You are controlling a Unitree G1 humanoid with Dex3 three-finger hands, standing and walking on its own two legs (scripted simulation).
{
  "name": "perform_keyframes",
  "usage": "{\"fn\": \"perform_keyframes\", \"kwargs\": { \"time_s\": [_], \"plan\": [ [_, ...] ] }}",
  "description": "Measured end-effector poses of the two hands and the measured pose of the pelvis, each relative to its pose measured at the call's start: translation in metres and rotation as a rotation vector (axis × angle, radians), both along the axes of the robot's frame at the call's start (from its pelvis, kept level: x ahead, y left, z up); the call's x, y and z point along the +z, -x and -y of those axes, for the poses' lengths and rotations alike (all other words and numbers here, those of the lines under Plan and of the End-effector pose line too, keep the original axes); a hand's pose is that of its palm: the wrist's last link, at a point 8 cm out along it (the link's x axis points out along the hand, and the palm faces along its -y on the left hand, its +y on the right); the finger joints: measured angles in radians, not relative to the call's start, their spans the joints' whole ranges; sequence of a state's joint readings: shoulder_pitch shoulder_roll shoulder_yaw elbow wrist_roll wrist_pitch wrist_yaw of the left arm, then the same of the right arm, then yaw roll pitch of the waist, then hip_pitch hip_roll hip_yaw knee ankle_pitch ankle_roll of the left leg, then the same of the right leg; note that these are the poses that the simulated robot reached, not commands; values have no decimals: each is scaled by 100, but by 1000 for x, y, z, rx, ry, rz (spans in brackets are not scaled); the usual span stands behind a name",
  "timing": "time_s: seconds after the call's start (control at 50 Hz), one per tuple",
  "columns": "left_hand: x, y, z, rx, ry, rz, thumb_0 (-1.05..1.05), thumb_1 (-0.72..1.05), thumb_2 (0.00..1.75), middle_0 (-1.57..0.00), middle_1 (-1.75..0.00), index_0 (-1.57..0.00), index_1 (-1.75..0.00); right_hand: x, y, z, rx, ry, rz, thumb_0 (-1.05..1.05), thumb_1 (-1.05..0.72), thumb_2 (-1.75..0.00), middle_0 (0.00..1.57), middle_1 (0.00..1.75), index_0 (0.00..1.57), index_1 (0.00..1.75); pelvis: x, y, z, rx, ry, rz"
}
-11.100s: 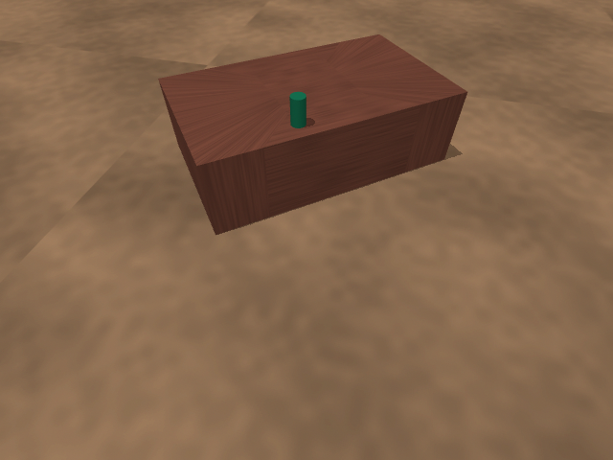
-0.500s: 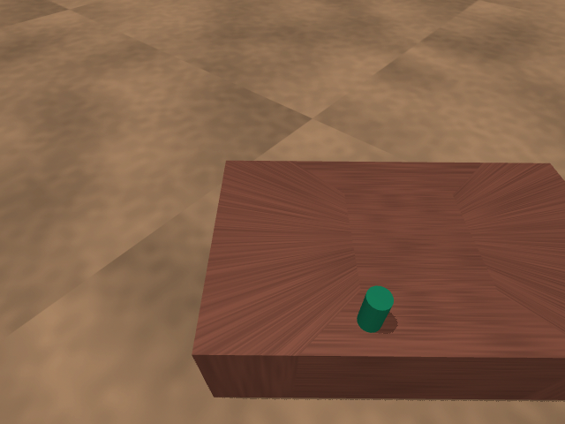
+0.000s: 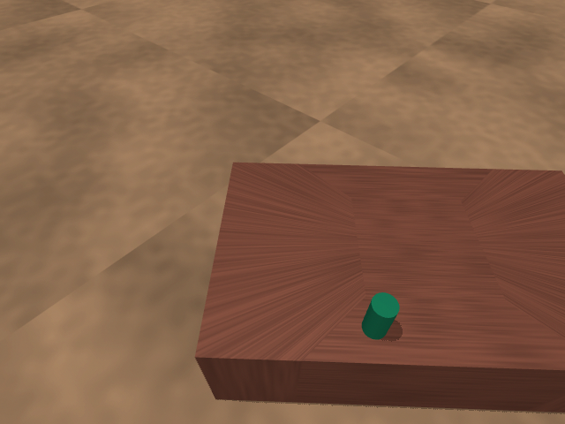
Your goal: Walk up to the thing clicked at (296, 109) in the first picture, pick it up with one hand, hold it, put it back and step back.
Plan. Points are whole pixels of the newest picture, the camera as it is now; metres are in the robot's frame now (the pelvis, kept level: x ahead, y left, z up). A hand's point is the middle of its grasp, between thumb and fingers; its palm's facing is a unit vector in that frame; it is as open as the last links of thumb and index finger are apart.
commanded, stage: stand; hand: right
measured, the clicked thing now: (379, 316) +0.44 -0.24 -0.33
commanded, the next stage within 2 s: go down in 1.56 s
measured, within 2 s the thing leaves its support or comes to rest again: neither
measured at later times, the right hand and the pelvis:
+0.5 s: hand out of the picture +0.08 -0.26 -0.16, palm faces -0.01 +0.94 -0.34, open 7.4 cm; pelvis +0.00 -0.01 +0.00, yaw +1 degrees
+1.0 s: hand out of the picture +0.07 -0.26 -0.16, palm faces -0.03 +0.94 -0.34, open 7.4 cm; pelvis +0.00 -0.01 +0.00, yaw +1 degrees
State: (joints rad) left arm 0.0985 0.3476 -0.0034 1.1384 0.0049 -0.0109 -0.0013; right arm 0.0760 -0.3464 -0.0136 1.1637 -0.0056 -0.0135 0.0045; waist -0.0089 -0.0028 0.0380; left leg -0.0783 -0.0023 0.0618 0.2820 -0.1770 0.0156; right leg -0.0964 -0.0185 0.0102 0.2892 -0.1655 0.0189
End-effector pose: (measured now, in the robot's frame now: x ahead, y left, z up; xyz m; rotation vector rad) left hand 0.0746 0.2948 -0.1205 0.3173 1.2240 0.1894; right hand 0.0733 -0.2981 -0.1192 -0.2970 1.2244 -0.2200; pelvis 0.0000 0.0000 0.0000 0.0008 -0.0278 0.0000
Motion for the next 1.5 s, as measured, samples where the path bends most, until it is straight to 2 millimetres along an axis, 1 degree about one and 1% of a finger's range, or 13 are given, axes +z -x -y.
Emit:
{"fn": "perform_keyframes", "kwargs": {
  "time_s": [0.24, 0.56, 0.84, 1.14, 1.5],
  "plan": [
    [1, 7, 1, 12, -6, -12, 0, 90, 90, -21, -30, -20, -30, -2, 1, 1, 9, -7, -8, 0, -90, -89, 21, 30, 20, 30, 0, 0, 3, 6, 0, 1],
    [2, 8, 4, 16, -6, 0, 0, 90, 90, -21, -30, -20, -30, -2, 5, 4, 18, -2, -16, 0, -90, -89, 21, 30, 20, 30, 0, 2, 6, 16, 1, 4],
    [1, 14, 3, 24, -3, -9, 0, 90, 90, -21, -30, -20, -30, -2, 7, 5, 23, 1, -20, 0, -90, -89, 21, 30, 20, 30, 0, 3, 6, 20, 1, 4],
    [0, 18, 1, 31, -5, -20, 0, 90, 90, -21, -30, -20, -30, -2, 3, 2, 35, 0, -22, 0, -90, -89, 21, 30, 20, 30, 0, 1, 5, 25, 2, 0],
    [0, 12, -1, 28, -2, -10, 0, 90, 90, -21, -30, -20, -30, 0, -4, 0, 40, 5, -14, 0, -90, -89, 21, 30, 20, 30, 0, -3, 2, 28, 3, -2]
  ]
}}
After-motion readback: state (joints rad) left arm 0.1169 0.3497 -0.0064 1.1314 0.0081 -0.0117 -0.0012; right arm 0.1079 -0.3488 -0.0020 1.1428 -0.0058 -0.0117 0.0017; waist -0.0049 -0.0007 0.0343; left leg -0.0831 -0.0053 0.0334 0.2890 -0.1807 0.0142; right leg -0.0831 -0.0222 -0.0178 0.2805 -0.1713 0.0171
